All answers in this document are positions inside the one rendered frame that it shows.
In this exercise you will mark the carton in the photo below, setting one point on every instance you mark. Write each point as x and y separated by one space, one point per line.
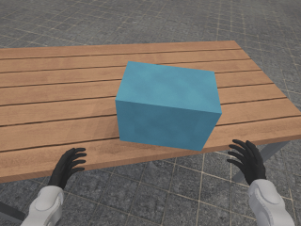
167 106

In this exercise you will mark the left robot forearm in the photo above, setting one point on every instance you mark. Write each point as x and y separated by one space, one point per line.
46 209

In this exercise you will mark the robot right hand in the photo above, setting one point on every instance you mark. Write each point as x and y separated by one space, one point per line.
252 167

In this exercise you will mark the table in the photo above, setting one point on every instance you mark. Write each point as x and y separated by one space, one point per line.
56 98

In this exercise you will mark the robot left hand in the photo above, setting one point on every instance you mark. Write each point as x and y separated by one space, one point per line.
63 169

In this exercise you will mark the right robot forearm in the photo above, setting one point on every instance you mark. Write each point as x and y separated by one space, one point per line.
267 204

